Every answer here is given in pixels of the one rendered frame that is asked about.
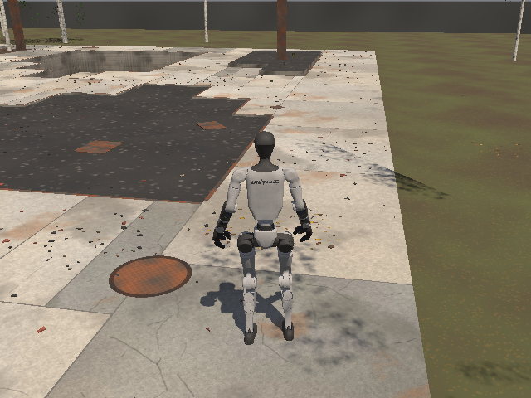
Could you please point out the humanoid robot torso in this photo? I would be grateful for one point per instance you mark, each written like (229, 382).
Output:
(265, 191)

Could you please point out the right robot upper arm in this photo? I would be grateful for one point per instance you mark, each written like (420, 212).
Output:
(291, 176)

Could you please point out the left robot forearm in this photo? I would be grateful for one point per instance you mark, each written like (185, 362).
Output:
(223, 219)

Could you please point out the right robot forearm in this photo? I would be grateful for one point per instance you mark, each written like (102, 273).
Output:
(304, 217)

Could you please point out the robot right shin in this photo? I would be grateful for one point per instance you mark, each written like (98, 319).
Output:
(287, 302)

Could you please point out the left robot upper arm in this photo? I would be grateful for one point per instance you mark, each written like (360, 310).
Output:
(238, 176)

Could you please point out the right robot hand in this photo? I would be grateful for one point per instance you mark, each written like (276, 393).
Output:
(300, 230)

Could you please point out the left robot hand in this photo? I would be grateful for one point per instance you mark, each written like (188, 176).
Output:
(222, 236)

